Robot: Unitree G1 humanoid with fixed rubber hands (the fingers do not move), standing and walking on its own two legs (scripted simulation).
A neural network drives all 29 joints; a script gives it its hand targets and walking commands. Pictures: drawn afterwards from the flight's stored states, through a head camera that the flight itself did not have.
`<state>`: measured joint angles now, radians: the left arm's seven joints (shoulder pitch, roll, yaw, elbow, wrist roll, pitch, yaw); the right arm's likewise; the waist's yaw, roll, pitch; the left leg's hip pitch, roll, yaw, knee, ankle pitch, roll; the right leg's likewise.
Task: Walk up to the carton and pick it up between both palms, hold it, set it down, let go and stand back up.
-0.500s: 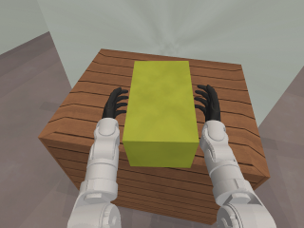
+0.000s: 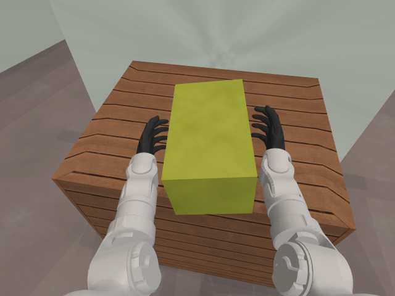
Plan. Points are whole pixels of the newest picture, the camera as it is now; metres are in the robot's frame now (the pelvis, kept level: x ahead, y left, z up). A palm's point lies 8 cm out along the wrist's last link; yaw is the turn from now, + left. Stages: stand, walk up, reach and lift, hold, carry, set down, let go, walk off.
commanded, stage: set down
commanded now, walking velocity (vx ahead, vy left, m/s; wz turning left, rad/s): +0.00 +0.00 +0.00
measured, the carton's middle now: (210, 143) +0.45 -0.01 +0.03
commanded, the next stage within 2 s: none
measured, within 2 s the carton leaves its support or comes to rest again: rests again in 1.24 s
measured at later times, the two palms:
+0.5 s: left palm (149, 149) +0.41 +0.13 +0.06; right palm (268, 141) +0.41 -0.14 +0.09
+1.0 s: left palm (151, 147) +0.43 +0.13 +0.05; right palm (266, 141) +0.42 -0.14 +0.07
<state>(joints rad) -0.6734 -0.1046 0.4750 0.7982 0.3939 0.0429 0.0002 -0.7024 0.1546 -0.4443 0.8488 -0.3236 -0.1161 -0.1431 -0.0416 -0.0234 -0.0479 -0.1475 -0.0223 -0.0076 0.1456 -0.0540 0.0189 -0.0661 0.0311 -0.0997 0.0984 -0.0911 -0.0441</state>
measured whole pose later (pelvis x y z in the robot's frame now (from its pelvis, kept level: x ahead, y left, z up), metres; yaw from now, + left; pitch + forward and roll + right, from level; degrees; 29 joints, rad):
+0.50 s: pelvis +0.01 +0.00 +0.00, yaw +0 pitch +9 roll +0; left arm -0.76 -0.08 0.56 0.94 0.43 -0.04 0.00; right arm -0.78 0.19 -0.59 0.86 -0.49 -0.11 -0.12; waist -0.04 0.00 -0.09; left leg -0.24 -0.03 -0.01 0.13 -0.04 0.02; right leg -0.17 0.03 -0.09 0.10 -0.09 -0.04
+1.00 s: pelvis +0.01 +0.00 +0.00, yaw +0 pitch +13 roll +0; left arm -0.83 -0.08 0.61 1.00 0.47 -0.08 0.00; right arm -0.81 0.20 -0.69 0.84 -0.58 -0.13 -0.09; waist -0.04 0.01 -0.11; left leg -0.33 -0.03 -0.01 0.12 -0.02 0.02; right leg -0.26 0.03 -0.09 0.10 -0.08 -0.04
